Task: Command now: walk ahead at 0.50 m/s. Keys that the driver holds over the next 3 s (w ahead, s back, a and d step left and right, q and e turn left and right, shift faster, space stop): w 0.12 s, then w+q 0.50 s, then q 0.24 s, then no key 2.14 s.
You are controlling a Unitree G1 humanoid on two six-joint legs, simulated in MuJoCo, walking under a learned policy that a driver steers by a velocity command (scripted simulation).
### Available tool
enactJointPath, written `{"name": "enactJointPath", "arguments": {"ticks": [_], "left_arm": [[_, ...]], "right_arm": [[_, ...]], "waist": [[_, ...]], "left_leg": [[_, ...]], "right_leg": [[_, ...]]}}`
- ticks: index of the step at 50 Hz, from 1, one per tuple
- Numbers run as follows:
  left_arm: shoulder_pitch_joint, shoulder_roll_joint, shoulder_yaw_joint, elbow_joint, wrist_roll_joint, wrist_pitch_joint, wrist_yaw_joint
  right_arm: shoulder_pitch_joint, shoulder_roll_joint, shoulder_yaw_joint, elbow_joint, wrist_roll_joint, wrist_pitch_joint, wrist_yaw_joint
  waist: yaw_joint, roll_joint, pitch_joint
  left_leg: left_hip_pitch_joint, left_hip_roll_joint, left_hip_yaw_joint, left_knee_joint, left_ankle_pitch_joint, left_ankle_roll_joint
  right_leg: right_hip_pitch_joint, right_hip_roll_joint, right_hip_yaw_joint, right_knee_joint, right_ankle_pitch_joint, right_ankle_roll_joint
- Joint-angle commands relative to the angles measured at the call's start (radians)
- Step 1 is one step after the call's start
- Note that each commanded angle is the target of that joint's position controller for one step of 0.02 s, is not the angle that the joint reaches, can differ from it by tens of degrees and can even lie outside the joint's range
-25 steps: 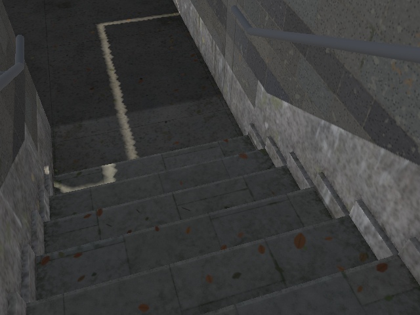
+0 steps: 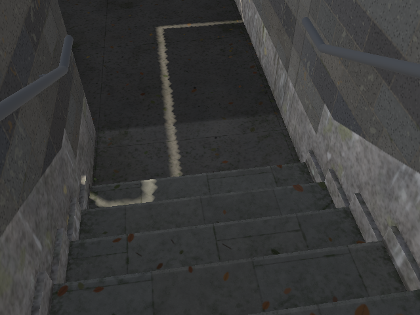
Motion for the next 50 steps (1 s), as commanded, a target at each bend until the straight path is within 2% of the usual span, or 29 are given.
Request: {"name": "enactJointPath", "arguments": {"ticks": [1,3,4,5,6,7,8,9,10,11,13,15,16,19,20,23,27,29,30,31,32,33,34,35,37,39,42,46,50], "left_arm": [[0.043,0.115,0.012,-0.011,0.036,0.009,0.03],[0.07,0.126,0.012,0.011,0.031,0.013,0.033],[0.047,0.124,0.007,0.018,0.02,0.01,0.021],[0.08,0.116,0.015,0.02,0.0,0.009,0.013],[0.185,0.058,0.02,0.013,-0.054,0.003,0.025],[0.143,0.132,0.024,-0.023,-0.052,0.003,0.037],[-0.035,0.155,0.031,-0.084,-0.031,0.001,0.032],[-0.18,0.171,0.039,-0.104,0.01,0.013,0.017],[-0.171,0.138,0.042,-0.116,0.005,0.025,0.004],[-0.168,0.121,0.045,-0.094,0.024,0.038,0.006],[-0.208,0.058,0.038,-0.094,0.01,0.054,-0.006],[-0.226,0.017,0.026,-0.101,0.039,0.061,-0.02],[-0.153,0.028,0.029,-0.072,0.02,0.057,-0.029],[-0.425,0.104,0.048,-0.154,0.011,0.023,-0.043],[-0.462,0.097,0.042,-0.167,0.024,0.021,-0.046],[-0.519,0.04,0.028,-0.224,0.025,0.027,-0.054],[-0.516,0.062,0.017,-0.271,-0.015,-0.003,-0.039],[-0.29,0.081,0.033,-0.204,-0.021,-0.02,-0.025],[-0.136,0.114,0.049,-0.154,-0.006,-0.018,-0.022],[-0.023,0.163,0.057,-0.124,0.01,-0.014,-0.027],[0.039,0.177,0.057,-0.144,0.008,-0.002,-0.041],[0.039,0.183,0.06,-0.169,-0.015,0.002,-0.055],[-0.038,0.215,0.074,-0.186,-0.017,-0.004,-0.043],[-0.087,0.121,0.046,-0.21,-0.017,-0.003,-0.029],[-0.12,0.091,0.019,-0.187,0.001,-0.023,-0.024],[-0.173,0.084,0.014,-0.193,-0.008,-0.034,-0.02],[-0.118,0.104,0.011,-0.18,-0.018,-0.014,-0.004],[-0.054,0.118,0.009,-0.203,-0.011,0.006,-0.009],[-0.02,0.156,0.017,-0.211,0.009,0.022,-0.01]], "right_arm": [[-0.112,-0.036,0.004,-0.07,0.029,-0.025,-0.014],[0.046,-0.066,-0.008,-0.013,0.03,-0.03,-0.031],[0.29,-0.06,-0.015,0.065,0.015,-0.033,-0.033],[0.423,-0.129,-0.031,0.123,0.0,-0.036,-0.025],[0.524,-0.163,-0.036,0.125,0.001,-0.032,-0.019],[0.565,-0.163,-0.039,0.112,0.045,-0.024,-0.008],[0.493,-0.185,-0.046,0.096,0.06,-0.013,-0.032],[0.345,-0.094,-0.023,0.048,0.045,-0.002,-0.039],[0.311,-0.135,-0.028,0.04,0.018,-0.002,-0.045],[0.327,-0.082,-0.015,0.068,0.01,-0.02,-0.043],[0.298,-0.074,-0.012,0.059,0.025,-0.061,-0.048],[0.332,-0.128,-0.024,0.067,0.026,-0.062,-0.059],[0.331,-0.138,-0.029,0.051,0.028,-0.063,-0.055],[0.382,-0.08,-0.019,0.031,0.041,-0.069,-0.066],[0.36,-0.077,-0.02,0.024,0.024,-0.069,-0.066],[0.379,-0.074,-0.007,0.01,0.037,-0.064,-0.069],[0.461,-0.088,-0.01,0.02,-0.017,-0.019,-0.096],[0.458,-0.104,-0.011,0.034,-0.027,0.005,-0.116],[0.483,-0.123,-0.017,0.038,-0.004,0.006,-0.103],[0.56,-0.075,-0.021,0.042,0.025,-0.004,-0.08],[0.64,-0.064,-0.019,0.02,0.069,-0.007,-0.093],[0.572,-0.091,-0.011,-0.025,0.066,-0.009,-0.105],[0.384,-0.082,-0.007,-0.082,0.031,0.001,-0.105],[0.213,-0.128,-0.024,-0.113,-0.01,0.019,-0.098],[0.221,-0.119,-0.042,-0.098,-0.007,0.052,-0.084],[0.259,-0.072,-0.041,-0.074,0.002,0.071,-0.058],[0.238,-0.017,-0.031,-0.073,-0.006,0.078,-0.038],[0.121,-0.051,-0.04,-0.097,-0.009,0.096,-0.053],[0.028,-0.053,-0.032,-0.117,-0.013,0.1,-0.047]], "waist": [[0.041,-0.083,0.213],[-0.002,-0.032,0.138],[-0.113,-0.009,0.021],[-0.151,0.103,-0.029],[-0.126,0.238,-0.25],[-0.188,0.146,-0.353],[-0.201,0.179,-0.237],[-0.164,-0.058,-0.013],[-0.126,0.068,0.03],[-0.074,-0.047,0.088],[-0.017,-0.066,0.144],[-0.029,0.049,0.072],[-0.011,0.086,0.022],[-0.103,0.006,0.078],[-0.111,-0.009,0.085],[-0.146,-0.013,0.085],[-0.207,0.05,0.121],[-0.105,-0.042,0.072],[-0.048,-0.104,-0.011],[-0.056,-0.24,-0.127],[-0.052,-0.254,-0.284],[-0.023,-0.208,-0.316],[0.008,-0.264,-0.214],[0.006,-0.099,-0.047],[-0.092,-0.056,0.083],[-0.162,-0.125,0.106],[-0.159,-0.177,-0.009],[-0.123,-0.122,-0.01],[-0.079,-0.173,0.02]], "left_leg": [[-0.035,0.037,-0.007,-0.231,-0.071,0.0],[0.176,0.016,0.039,-0.307,-0.145,0.019],[0.452,-0.054,0.15,-0.246,-0.064,0.036],[0.657,0.053,0.007,-0.275,0.054,0.079],[1.121,0.289,-0.191,0.19,0.447,0.171],[1.167,0.353,-0.31,0.144,0.255,0.237],[1.033,0.399,-0.467,-0.097,-0.24,0.338],[0.763,0.29,-0.378,-0.236,-0.538,0.262],[0.578,0.34,-0.453,-0.228,-0.459,0.31],[0.427,0.301,-0.425,-0.171,-0.329,0.292],[0.155,0.15,-0.274,-0.226,-0.308,0.222],[0.131,0.127,-0.232,-0.2,-0.016,0.232],[0.144,0.121,-0.216,-0.172,0.007,0.218],[0.278,0.07,-0.302,-0.1,-0.478,0.212],[0.193,0.029,-0.275,-0.065,-0.609,0.195],[0.062,-0.001,-0.267,0.031,-0.636,0.161],[0.326,-0.01,-0.358,0.228,-0.494,0.161],[0.316,-0.048,-0.302,0.55,-0.459,0.156],[0.203,-0.079,-0.245,0.768,-0.544,0.148],[-0.1,-0.17,-0.16,1.114,-1.166,0.108],[-0.347,-0.153,-0.095,1.435,-1.339,0.079],[-0.493,-0.089,-0.057,1.474,-1.195,0.064],[-0.615,-0.084,-0.009,1.486,-1.029,0.033],[-0.601,-0.056,-0.003,1.444,-0.938,0.024],[-0.413,-0.019,-0.113,1.136,-0.763,0.007],[-0.233,-0.027,-0.09,0.804,-0.56,-0.026],[-0.19,-0.046,-0.03,0.696,-0.422,-0.023],[-0.237,-0.063,-0.034,0.715,-0.341,0.016],[-0.158,-0.075,0.036,0.58,-0.456,0.007]], "right_leg": [[-0.015,-0.227,0.267,-0.081,0.636,-0.131],[0.006,-0.216,0.243,0.135,0.812,-0.137],[-0.081,-0.184,0.168,0.383,0.952,-0.125],[-0.267,-0.091,0.121,0.719,0.55,-0.1],[-0.649,-0.018,0.107,1.12,-0.206,-0.04],[-0.804,-0.044,0.131,1.218,-0.144,-0.044],[-0.982,-0.065,0.057,1.149,0.018,-0.008],[-0.97,-0.135,0.069,0.957,0.205,-0.008],[-0.87,-0.155,0.092,0.85,0.247,0.009],[-0.811,-0.195,0.146,0.731,0.312,0.03],[-0.605,-0.206,0.124,0.301,0.536,0.083],[-0.449,-0.169,0.058,0.164,0.643,0.095],[-0.398,-0.16,0.045,0.214,0.778,0.087],[-0.593,-0.195,0.111,-0.048,1.076,0.059],[-0.507,-0.184,0.105,-0.158,1.172,0.06],[-0.294,-0.114,0.073,-0.254,1.202,0.074],[-0.324,-0.162,0.169,-0.546,1.041,0.082],[-0.113,-0.172,0.125,-0.686,1.119,0.072],[0.127,-0.174,0.079,-0.63,1.104,0.073],[0.469,-0.301,0.186,-0.345,1.376,0.032],[0.709,-0.496,0.318,-0.078,1.504,-0.032],[0.668,-0.581,0.438,-0.184,1.219,-0.096],[0.488,-0.644,0.592,-0.407,0.725,-0.223],[0.271,-0.578,0.509,-0.495,0.739,-0.22],[-0.092,-0.499,0.336,-0.44,1.13,-0.153],[-0.304,-0.382,0.142,-0.473,1.089,-0.078],[-0.196,-0.403,0.104,-0.392,1.397,-0.099],[-0.127,-0.405,0.107,-0.339,1.218,-0.073],[-0.096,-0.384,0.049,-0.27,1.217,-0.07]]}}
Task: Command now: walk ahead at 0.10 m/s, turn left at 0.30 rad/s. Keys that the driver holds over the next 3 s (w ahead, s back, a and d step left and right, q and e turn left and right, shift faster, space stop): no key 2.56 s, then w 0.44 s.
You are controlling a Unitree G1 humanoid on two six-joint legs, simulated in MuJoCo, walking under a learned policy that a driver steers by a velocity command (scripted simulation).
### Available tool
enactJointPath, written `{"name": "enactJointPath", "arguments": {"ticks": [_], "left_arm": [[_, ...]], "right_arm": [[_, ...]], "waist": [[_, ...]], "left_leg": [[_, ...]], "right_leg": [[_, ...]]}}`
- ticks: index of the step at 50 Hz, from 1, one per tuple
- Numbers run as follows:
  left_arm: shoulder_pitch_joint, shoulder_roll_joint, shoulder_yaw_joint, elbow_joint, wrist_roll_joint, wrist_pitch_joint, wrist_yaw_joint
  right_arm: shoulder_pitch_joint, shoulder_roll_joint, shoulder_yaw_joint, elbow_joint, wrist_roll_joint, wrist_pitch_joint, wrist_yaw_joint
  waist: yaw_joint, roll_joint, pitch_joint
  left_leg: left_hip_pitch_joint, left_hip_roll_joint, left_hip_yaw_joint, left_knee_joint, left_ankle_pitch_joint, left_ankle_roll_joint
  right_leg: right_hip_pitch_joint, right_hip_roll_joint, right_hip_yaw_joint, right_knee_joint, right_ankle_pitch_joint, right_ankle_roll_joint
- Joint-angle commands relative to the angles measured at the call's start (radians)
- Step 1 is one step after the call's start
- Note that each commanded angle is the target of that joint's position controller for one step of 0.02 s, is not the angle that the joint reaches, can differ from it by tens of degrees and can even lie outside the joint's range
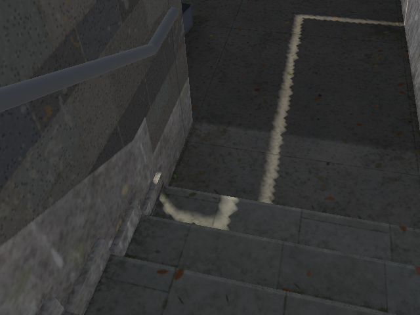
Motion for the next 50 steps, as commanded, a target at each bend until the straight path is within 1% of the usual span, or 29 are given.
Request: {"name": "enactJointPath", "arguments": {"ticks": [1,2,3,4,5,6,7,8,9,10,11,13,16,17,18,19,20,21,22,23,24,26,27,29,30,36,39,41,50], "left_arm": [[-0.022,0.148,0.024,-0.073,0.013,0.001,0.0],[-0.033,0.154,0.025,-0.073,0.009,0.006,-0.001],[-0.067,0.169,0.026,-0.078,0.005,0.005,0.0],[-0.114,0.189,0.031,-0.091,-0.002,0.003,0.003],[-0.087,0.187,0.039,-0.099,-0.012,0.006,0.008],[-0.001,0.099,0.023,-0.114,-0.01,0.014,0.005],[-0.001,0.088,0.013,-0.102,-0.001,0.027,0.014],[0.002,0.087,0.012,-0.093,-0.014,0.035,0.016],[0.02,0.069,0.003,-0.091,-0.021,0.041,0.011],[-0.013,0.116,0.02,-0.061,-0.016,0.049,0.015],[0.022,0.101,0.023,-0.031,-0.015,0.062,0.013],[-0.017,0.077,0.017,-0.029,-0.007,0.08,0.005],[-0.026,0.047,0.001,-0.008,-0.001,0.075,-0.003],[-0.021,0.039,-0.003,0.005,-0.002,0.071,-0.005],[-0.063,0.025,-0.007,-0.006,-0.011,0.064,-0.001],[-0.016,0.047,-0.002,0.031,-0.01,0.059,0.003],[-0.022,0.079,0.004,0.047,-0.011,0.053,0.01],[-0.098,0.071,-0.006,0.019,-0.018,0.047,0.008],[-0.174,0.091,-0.003,-0.009,-0.018,0.04,0.0],[-0.222,0.09,-0.003,-0.022,-0.011,0.033,-0.006],[-0.225,0.098,-0.002,-0.022,-0.008,0.031,-0.009],[-0.197,0.08,-0.005,-0.006,-0.012,0.032,-0.007],[-0.183,0.075,-0.005,0.004,-0.012,0.032,-0.007],[-0.174,0.067,-0.005,0.016,-0.011,0.031,-0.008],[-0.164,0.063,-0.005,0.026,-0.017,0.034,-0.012],[-0.159,0.054,0.001,0.061,-0.005,0.04,-0.02],[-0.15,0.034,-0.003,0.077,-0.005,0.042,-0.015],[-0.149,0.036,-0.003,0.087,-0.005,0.041,-0.012],[-0.107,0.009,-0.006,0.127,-0.004,0.037,-0.008]], "right_arm": [[0.023,-0.026,0.002,-0.034,0.006,-0.006,0.003],[0.037,-0.014,0.009,-0.02,0.012,-0.015,0.009],[0.095,-0.012,0.011,0.0,0.019,-0.027,0.014],[0.182,-0.027,0.006,0.024,0.019,-0.041,0.018],[0.257,-0.094,-0.007,0.048,0.027,-0.065,0.016],[0.266,-0.159,-0.015,0.062,0.049,-0.076,0.012],[0.259,-0.101,0.015,0.059,0.079,-0.092,0.011],[0.185,-0.094,0.022,0.051,0.069,-0.094,0.002],[0.099,-0.112,0.02,0.041,0.056,-0.087,-0.012],[0.068,-0.057,0.036,0.025,0.033,-0.092,-0.008],[0.033,-0.049,0.044,0.022,0.015,-0.094,-0.01],[0.022,-0.047,0.051,0.025,0.028,-0.096,-0.009],[0.037,-0.043,0.06,0.054,0.038,-0.101,-0.004],[0.037,-0.04,0.063,0.062,0.038,-0.1,-0.005],[0.07,-0.062,0.056,0.077,0.04,-0.088,-0.01],[0.082,-0.063,0.048,0.084,0.04,-0.079,-0.012],[0.143,-0.041,0.047,0.091,0.047,-0.07,-0.011],[0.178,-0.025,0.049,0.106,0.054,-0.06,-0.008],[0.163,-0.002,0.057,0.116,0.055,-0.045,-0.002],[0.137,-0.015,0.052,0.127,0.05,-0.037,0.008],[0.121,-0.009,0.053,0.13,0.046,-0.033,0.017],[0.114,0.004,0.06,0.151,0.044,-0.03,0.027],[0.117,0.003,0.061,0.165,0.041,-0.034,0.028],[0.125,-0.003,0.06,0.188,0.035,-0.04,0.023],[0.136,-0.006,0.061,0.201,0.036,-0.044,0.021],[0.146,-0.018,0.062,0.219,0.032,-0.05,0.022],[0.18,-0.006,0.063,0.238,0.034,-0.056,0.01],[0.195,0.0,0.065,0.247,0.033,-0.061,0.005],[0.213,0.007,0.064,0.26,0.032,-0.07,0.0]], "waist": [[-0.043,-0.169,-0.005],[-0.041,-0.171,-0.019],[-0.072,-0.204,-0.031],[-0.127,-0.207,-0.046],[-0.145,-0.06,-0.06],[-0.078,0.179,-0.101],[-0.067,0.065,-0.107],[-0.033,0.074,-0.065],[0.02,0.142,-0.081],[0.0,0.074,-0.048],[0.016,0.1,-0.079],[0.02,0.069,-0.079],[0.018,0.088,-0.083],[0.019,0.081,-0.077],[0.011,0.049,-0.037],[0.002,-0.026,-0.017],[-0.049,-0.128,-0.022],[-0.078,-0.143,-0.009],[-0.073,-0.197,-0.007],[-0.076,-0.167,0.005],[-0.075,-0.151,0.003],[-0.069,-0.111,0.038],[-0.063,-0.097,0.054],[-0.055,-0.074,0.069],[-0.049,-0.065,0.053],[-0.038,-0.05,0.06],[-0.038,-0.024,0.061],[-0.041,-0.027,0.059],[-0.04,-0.017,0.044]], "left_leg": [[0.151,-0.011,0.085,-0.112,-0.094,-0.004],[0.263,-0.026,0.109,-0.193,-0.115,-0.002],[0.4,-0.049,0.129,-0.274,-0.151,0.008],[0.53,-0.063,0.125,-0.394,-0.126,0.016],[0.656,0.014,0.014,-0.543,0.356,0.053],[0.736,0.269,-0.342,-0.585,0.917,0.217],[0.648,0.34,-0.388,-0.647,0.986,0.259],[0.598,0.335,-0.346,-0.682,0.815,0.27],[0.515,0.338,-0.341,-0.726,0.522,0.259],[0.382,0.282,-0.244,-0.709,0.52,0.226],[0.303,0.275,-0.193,-0.693,0.512,0.227],[0.24,0.246,-0.16,-0.719,0.381,0.196],[0.3,0.225,-0.131,-0.701,0.413,0.153],[0.313,0.213,-0.122,-0.699,0.407,0.135],[0.363,0.17,-0.103,-0.721,0.342,0.108],[0.377,0.135,-0.074,-0.678,0.272,0.071],[0.386,0.075,-0.03,-0.62,0.111,0.023],[0.423,0.037,0.007,-0.651,-0.113,-0.008],[0.545,0.025,0.035,-0.636,-0.187,-0.022],[0.607,0.021,0.038,-0.616,-0.136,-0.017],[0.638,0.028,0.033,-0.647,-0.099,-0.009],[0.661,0.053,0.006,-0.721,-0.024,-0.007],[0.651,0.06,0.0,-0.743,-0.009,-0.008],[0.626,0.067,-0.008,-0.774,-0.007,-0.015],[0.623,0.068,-0.01,-0.789,-0.009,-0.012],[0.562,0.072,-0.028,-0.845,-0.1,-0.026],[0.545,0.073,-0.034,-0.863,-0.137,-0.026],[0.544,0.077,-0.04,-0.868,-0.136,-0.025],[0.507,0.096,-0.067,-0.903,-0.182,-0.028]], "right_leg": [[-0.025,-0.22,0.135,-0.084,0.988,-0.103],[-0.058,-0.203,0.112,-0.054,1.004,-0.09],[-0.106,-0.186,0.086,0.005,1.071,-0.079],[-0.146,-0.176,0.09,0.125,1.072,-0.08],[-0.225,-0.1,0.061,0.351,0.825,-0.043],[-0.406,0.054,0.073,0.64,-0.117,0.017],[-0.378,0.022,0.236,0.577,-0.133,0.024],[-0.372,0.016,0.238,0.543,-0.116,0.039],[-0.327,-0.002,0.248,0.439,-0.111,0.05],[-0.195,0.0,0.212,0.392,0.002,0.05],[-0.081,0.027,0.202,0.434,0.105,0.034],[-0.005,0.032,0.193,0.383,0.137,0.015],[0.055,0.029,0.181,0.209,0.149,0.005],[0.094,0.029,0.169,0.104,0.163,0.004],[0.092,0.059,0.127,-0.124,0.117,0.013],[0.146,0.021,0.169,-0.19,0.387,0.018],[0.17,-0.072,0.287,-0.217,0.694,-0.001],[0.103,-0.145,0.347,-0.248,0.779,-0.029],[-0.057,-0.165,0.374,-0.303,0.616,-0.053],[-0.116,-0.15,0.358,-0.323,0.528,-0.054],[-0.141,-0.133,0.341,-0.34,0.39,-0.043],[-0.173,-0.094,0.316,-0.387,0.152,-0.014],[-0.162,-0.083,0.311,-0.402,0.111,-0.006],[-0.131,-0.079,0.307,-0.41,0.108,-0.003],[-0.104,-0.076,0.298,-0.407,0.112,-0.002],[-0.08,-0.039,0.264,-0.41,0.063,0.003],[-0.071,-0.035,0.261,-0.41,0.072,-0.002],[-0.072,-0.031,0.257,-0.405,0.084,-0.003],[-0.033,-0.013,0.242,-0.371,0.139,0.007]]}}
Over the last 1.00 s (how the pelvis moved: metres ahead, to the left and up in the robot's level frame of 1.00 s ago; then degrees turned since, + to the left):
0.50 0.01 -0.26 24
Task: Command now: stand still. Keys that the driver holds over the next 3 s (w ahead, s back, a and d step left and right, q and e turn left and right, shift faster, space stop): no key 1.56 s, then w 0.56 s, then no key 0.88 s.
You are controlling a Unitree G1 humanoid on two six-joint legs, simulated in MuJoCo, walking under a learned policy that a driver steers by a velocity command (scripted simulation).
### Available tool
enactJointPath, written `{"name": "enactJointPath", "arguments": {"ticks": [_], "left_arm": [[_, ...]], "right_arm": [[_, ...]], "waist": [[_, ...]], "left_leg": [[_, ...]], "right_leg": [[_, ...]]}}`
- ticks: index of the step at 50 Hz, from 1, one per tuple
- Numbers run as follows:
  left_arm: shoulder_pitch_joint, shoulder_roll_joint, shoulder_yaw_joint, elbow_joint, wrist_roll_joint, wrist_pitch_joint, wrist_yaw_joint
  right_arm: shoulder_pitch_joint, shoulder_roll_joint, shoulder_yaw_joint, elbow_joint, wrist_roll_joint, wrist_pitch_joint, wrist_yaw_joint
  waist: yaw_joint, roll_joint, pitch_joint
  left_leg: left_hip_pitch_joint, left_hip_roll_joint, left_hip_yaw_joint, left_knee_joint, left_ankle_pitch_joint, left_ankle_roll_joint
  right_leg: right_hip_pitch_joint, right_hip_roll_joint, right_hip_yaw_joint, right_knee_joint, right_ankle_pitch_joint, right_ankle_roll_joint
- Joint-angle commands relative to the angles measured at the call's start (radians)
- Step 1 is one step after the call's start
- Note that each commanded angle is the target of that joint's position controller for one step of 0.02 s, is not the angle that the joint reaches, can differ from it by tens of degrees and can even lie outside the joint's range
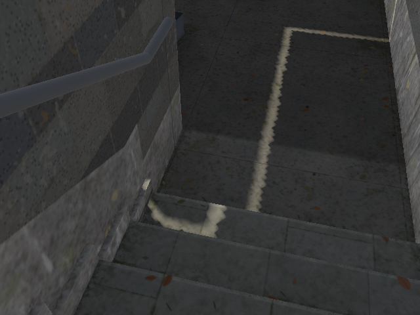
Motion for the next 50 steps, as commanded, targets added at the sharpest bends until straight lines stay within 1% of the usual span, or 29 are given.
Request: {"name": "enactJointPath", "arguments": {"ticks": [1,9,12,13,17,18,20,23,29,50], "left_arm": [[0.077,0.063,0.011,-0.004,0.001,-0.006,0.003],[0.099,0.049,0.007,0.018,0.001,-0.018,0.009],[0.109,0.043,0.005,0.025,0.001,-0.019,0.01],[0.11,0.046,0.007,0.025,0.001,-0.018,0.01],[0.117,0.037,0.006,0.032,0.001,-0.018,0.012],[0.112,0.038,0.006,0.031,-0.002,-0.023,0.013],[0.115,0.039,0.006,0.036,-0.004,-0.027,0.015],[0.112,0.035,0.007,0.041,-0.004,-0.027,0.016],[0.103,0.033,0.007,0.046,-0.002,-0.027,0.016],[0.096,0.028,0.004,0.068,-0.004,-0.029,0.018]], "right_arm": [[0.033,-0.085,-0.014,-0.019,0.001,-0.008,-0.005],[0.048,-0.059,-0.012,-0.005,0.0,-0.005,-0.008],[0.048,-0.055,-0.013,-0.001,-0.001,-0.004,-0.008],[0.049,-0.059,-0.014,0.002,-0.001,-0.005,-0.007],[0.045,-0.05,-0.013,0.004,0.0,-0.006,-0.008],[0.044,-0.047,-0.013,0.012,-0.001,-0.01,-0.008],[0.047,-0.041,-0.012,0.019,0.0,-0.013,-0.009],[0.044,-0.041,-0.013,0.024,0.001,-0.012,-0.01],[0.045,-0.034,-0.012,0.031,-0.002,-0.009,-0.009],[0.055,-0.027,-0.007,0.054,0.0,-0.012,-0.012]], "waist": [[0.009,0.023,0.057],[-0.001,0.007,0.055],[0.001,0.007,0.057],[0.002,0.012,0.06],[0.005,0.005,0.058],[0.006,0.015,0.054],[0.007,0.006,0.048],[0.008,-0.004,0.052],[0.007,-0.006,0.059],[0.005,0.001,0.067]], "left_leg": [[0.029,0.088,-0.121,-0.099,-0.087,0.017],[0.077,0.08,-0.102,-0.062,-0.012,0.022],[0.077,0.081,-0.101,-0.057,0.002,0.023],[0.072,0.082,-0.101,-0.055,0.004,0.024],[0.072,0.082,-0.099,-0.049,0.025,0.025],[0.075,0.082,-0.095,-0.051,0.064,0.025],[0.092,0.084,-0.095,-0.047,0.094,0.025],[0.094,0.084,-0.094,-0.047,0.095,0.025],[0.094,0.081,-0.093,-0.046,0.099,0.023],[0.106,0.083,-0.096,-0.06,0.098,0.018]], "right_leg": [[-0.106,-0.06,0.076,-0.106,-0.049,-0.029],[-0.146,-0.072,0.087,-0.116,-0.033,-0.028],[-0.143,-0.073,0.086,-0.113,-0.024,-0.026],[-0.14,-0.074,0.085,-0.106,-0.018,-0.025],[-0.131,-0.076,0.085,-0.101,-0.002,-0.026],[-0.12,-0.091,0.095,-0.104,0.026,-0.023],[-0.114,-0.092,0.094,-0.099,0.042,-0.022],[-0.109,-0.093,0.094,-0.101,0.041,-0.02],[-0.106,-0.092,0.091,-0.101,0.038,-0.02],[-0.085,-0.09,0.09,-0.115,0.043,-0.018]]}}
Over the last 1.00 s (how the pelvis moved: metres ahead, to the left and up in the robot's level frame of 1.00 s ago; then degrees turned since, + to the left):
-0.01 0.00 0.03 2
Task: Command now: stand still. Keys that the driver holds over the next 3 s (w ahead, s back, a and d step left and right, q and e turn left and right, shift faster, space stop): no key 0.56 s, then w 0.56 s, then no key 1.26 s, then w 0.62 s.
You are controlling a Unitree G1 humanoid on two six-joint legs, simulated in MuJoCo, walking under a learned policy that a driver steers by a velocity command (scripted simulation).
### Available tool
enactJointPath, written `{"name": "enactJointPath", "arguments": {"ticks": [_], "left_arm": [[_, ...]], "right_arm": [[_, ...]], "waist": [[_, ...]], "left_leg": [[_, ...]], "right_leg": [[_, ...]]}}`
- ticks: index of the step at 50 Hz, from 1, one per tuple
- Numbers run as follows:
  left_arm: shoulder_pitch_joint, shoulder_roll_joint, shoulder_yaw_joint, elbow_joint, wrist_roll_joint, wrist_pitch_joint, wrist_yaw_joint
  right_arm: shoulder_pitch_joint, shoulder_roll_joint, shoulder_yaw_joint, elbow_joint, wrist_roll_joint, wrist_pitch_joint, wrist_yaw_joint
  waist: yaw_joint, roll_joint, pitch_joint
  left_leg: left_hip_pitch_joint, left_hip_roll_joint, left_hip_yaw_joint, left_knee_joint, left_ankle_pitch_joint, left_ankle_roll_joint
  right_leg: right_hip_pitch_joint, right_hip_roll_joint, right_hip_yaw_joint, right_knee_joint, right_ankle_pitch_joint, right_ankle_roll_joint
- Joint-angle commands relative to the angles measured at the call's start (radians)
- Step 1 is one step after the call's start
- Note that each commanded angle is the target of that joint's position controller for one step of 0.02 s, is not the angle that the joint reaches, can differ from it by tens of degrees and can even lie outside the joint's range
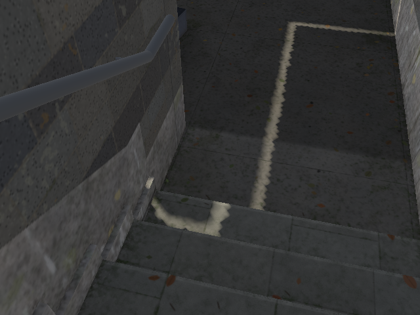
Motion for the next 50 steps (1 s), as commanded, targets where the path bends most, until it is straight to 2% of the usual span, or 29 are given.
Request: {"name": "enactJointPath", "arguments": {"ticks": [1,28,29,31,32,33,34,35,36,37,38,39,40,41,42,43,44,45,46,47,48,49,50], "left_arm": [[0.083,0.07,0.009,-0.004,0.0,-0.004,0.002],[0.086,0.067,0.004,-0.001,-0.002,-0.007,0.001],[0.096,0.072,0.006,0.001,0.001,-0.007,0.0],[0.101,0.131,0.031,-0.007,0.007,-0.001,-0.002],[0.095,0.159,0.046,-0.017,0.01,0.004,-0.002],[0.074,0.175,0.057,-0.034,0.011,0.008,0.0],[0.058,0.177,0.064,-0.045,0.011,0.012,0.0],[0.044,0.169,0.067,-0.051,0.011,0.013,0.0],[0.048,0.163,0.07,-0.05,0.008,0.014,0.005],[0.05,0.163,0.075,-0.047,0.01,0.012,0.009],[0.037,0.166,0.082,-0.05,0.012,0.008,0.012],[0.008,0.159,0.086,-0.065,0.005,0.003,0.011],[0.016,0.059,0.063,-0.113,-0.006,-0.005,-0.005],[-0.057,0.115,0.073,-0.134,0.032,-0.009,-0.003],[-0.142,0.129,0.074,-0.15,0.04,-0.021,-0.004],[-0.137,0.12,0.073,-0.134,0.025,-0.029,-0.012],[-0.115,0.123,0.076,-0.112,0.026,-0.031,-0.021],[-0.092,0.121,0.077,-0.096,0.034,-0.029,-0.03],[-0.061,0.117,0.076,-0.084,0.044,-0.021,-0.031],[-0.082,0.127,0.082,-0.082,0.033,-0.018,-0.039],[-0.131,0.131,0.083,-0.098,0.03,-0.017,-0.047],[-0.165,0.108,0.076,-0.115,0.035,-0.014,-0.052],[-0.248,0.11,0.066,-0.159,0.032,-0.012,-0.059]], "right_arm": [[0.068,-0.061,-0.007,-0.003,0.0,-0.002,-0.002],[0.093,-0.054,-0.001,0.009,0.0,-0.003,-0.002],[0.098,-0.053,0.0,0.01,-0.001,-0.002,-0.001],[0.094,-0.068,-0.007,-0.005,-0.006,0.002,0.003],[0.114,-0.068,-0.011,-0.007,-0.018,0.004,0.009],[0.145,-0.073,-0.017,-0.005,-0.033,0.005,0.013],[0.169,-0.069,-0.02,-0.009,-0.044,0.002,0.016],[0.189,-0.059,-0.022,-0.01,-0.045,-0.005,0.017],[0.156,-0.053,-0.022,-0.025,-0.043,-0.017,0.01],[0.17,-0.052,-0.024,-0.024,-0.041,-0.027,0.005],[0.24,-0.059,-0.028,-0.004,-0.042,-0.038,0.001],[0.342,-0.078,-0.034,0.028,-0.042,-0.045,-0.004],[0.376,-0.174,-0.053,0.047,-0.008,-0.055,-0.016],[0.435,-0.201,-0.06,0.056,0.004,-0.059,-0.017],[0.407,-0.177,-0.056,0.035,-0.004,-0.071,-0.016],[0.351,-0.177,-0.057,0.007,-0.021,-0.076,-0.02],[0.316,-0.165,-0.056,-0.009,-0.036,-0.079,-0.022],[0.307,-0.145,-0.049,-0.015,-0.041,-0.084,-0.023],[0.327,-0.125,-0.043,-0.017,-0.026,-0.089,-0.024],[0.329,-0.107,-0.035,-0.013,-0.017,-0.098,-0.024],[0.344,-0.088,-0.025,-0.002,-0.009,-0.109,-0.025],[0.363,-0.095,-0.024,-0.004,0.003,-0.119,-0.034],[0.29,-0.083,-0.018,-0.023,0.003,-0.124,-0.038]], "waist": [[-0.001,-0.002,0.051],[-0.002,-0.001,0.053],[0.0,-0.012,0.037],[-0.001,-0.068,0.058],[-0.005,-0.117,0.068],[-0.014,-0.152,0.089],[-0.026,-0.148,0.119],[-0.042,-0.118,0.136],[-0.035,-0.079,0.153],[-0.037,-0.07,0.16],[-0.058,-0.053,0.16],[-0.096,0.02,0.149],[-0.065,0.328,0.166],[-0.101,0.307,0.21],[-0.094,0.109,0.23],[-0.064,0.024,0.219],[-0.04,-0.001,0.195],[-0.026,0.025,0.162],[-0.018,0.066,0.127],[-0.013,0.06,0.12],[-0.022,0.069,0.103],[-0.031,0.085,0.089],[-0.02,0.05,0.119]], "left_leg": [[0.067,0.093,-0.095,-0.049,0.121,0.019],[0.063,0.093,-0.091,-0.043,0.124,0.015],[0.067,0.077,-0.079,-0.039,0.059,0.017],[0.04,0.013,-0.019,0.06,-0.101,0.025],[0.03,-0.028,0.034,0.171,-0.183,0.034],[0.019,-0.041,0.072,0.316,-0.239,0.042],[-0.003,-0.014,0.079,0.409,-0.254,0.046],[-0.022,0.014,0.076,0.436,-0.241,0.049],[-0.091,0.046,0.047,0.345,-0.258,0.055],[-0.084,0.048,0.058,0.3,-0.269,0.056],[-0.037,0.04,0.061,0.234,-0.28,0.061],[0.053,0.047,0.003,0.129,-0.257,0.076],[0.086,0.193,-0.358,-0.079,-0.326,0.156],[0.123,0.34,-0.606,-0.185,-0.395,0.25],[0.123,0.374,-0.602,-0.178,-0.37,0.275],[0.111,0.362,-0.535,-0.136,-0.315,0.269],[0.111,0.347,-0.476,-0.09,-0.268,0.255],[0.095,0.314,-0.412,-0.061,-0.178,0.24],[0.099,0.29,-0.355,-0.045,-0.036,0.229],[0.091,0.236,-0.272,0.007,-0.016,0.217],[0.125,0.224,-0.244,0.041,0.022,0.191],[0.133,0.219,-0.232,0.055,0.098,0.188],[-0.039,0.148,-0.155,0.055,-0.106,0.173]], "right_leg": [[-0.123,-0.081,0.08,-0.108,0.068,-0.022],[-0.129,-0.08,0.081,-0.117,0.067,-0.025],[-0.127,-0.076,0.086,-0.138,-0.016,-0.029],[-0.176,-0.073,0.117,-0.188,-0.276,-0.06],[-0.222,-0.094,0.154,-0.217,-0.421,-0.093],[-0.285,-0.135,0.192,-0.24,-0.516,-0.131],[-0.332,-0.173,0.217,-0.228,-0.543,-0.163],[-0.347,-0.188,0.221,-0.187,-0.519,-0.178],[-0.272,-0.208,0.255,-0.139,-0.456,-0.184],[-0.246,-0.203,0.248,-0.066,-0.365,-0.191],[-0.254,-0.182,0.23,0.038,-0.252,-0.19],[-0.308,-0.122,0.168,0.215,-0.15,-0.17],[-0.457,0.071,-0.045,0.493,-0.25,-0.088],[-0.645,0.064,-0.033,0.686,-0.355,-0.068],[-0.705,0.0,0.048,0.718,-0.239,-0.07],[-0.695,-0.033,0.062,0.707,-0.14,-0.06],[-0.676,-0.063,0.096,0.695,-0.039,-0.057],[-0.644,-0.059,0.087,0.698,0.023,-0.05],[-0.62,-0.058,0.077,0.673,0.069,-0.04],[-0.619,-0.052,0.072,0.609,0.214,-0.029],[-0.639,-0.058,0.09,0.554,0.308,-0.026],[-0.643,-0.046,0.079,0.492,0.378,-0.016],[-0.513,-0.017,0.03,0.34,0.524,-0.007]]}}
Over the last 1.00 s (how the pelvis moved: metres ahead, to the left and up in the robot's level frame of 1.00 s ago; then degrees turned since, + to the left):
0.02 0.00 0.00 0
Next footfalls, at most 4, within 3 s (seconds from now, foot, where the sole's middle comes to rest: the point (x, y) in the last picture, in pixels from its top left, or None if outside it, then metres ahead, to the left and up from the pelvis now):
1.22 right None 0.30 -0.06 -0.93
1.54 left None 0.41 0.14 -0.93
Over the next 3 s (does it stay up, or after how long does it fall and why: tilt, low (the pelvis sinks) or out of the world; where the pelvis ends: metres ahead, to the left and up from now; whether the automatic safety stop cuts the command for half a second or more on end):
stays up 0.47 0.03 -0.20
